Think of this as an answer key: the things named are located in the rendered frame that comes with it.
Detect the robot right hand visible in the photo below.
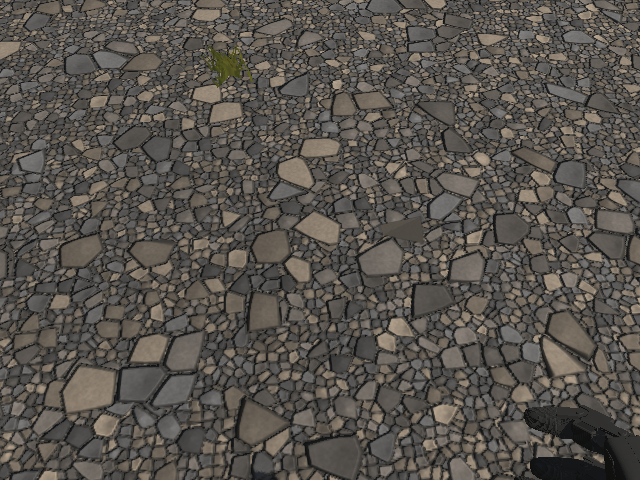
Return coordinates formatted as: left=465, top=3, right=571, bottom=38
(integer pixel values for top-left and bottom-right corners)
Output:
left=514, top=405, right=640, bottom=480

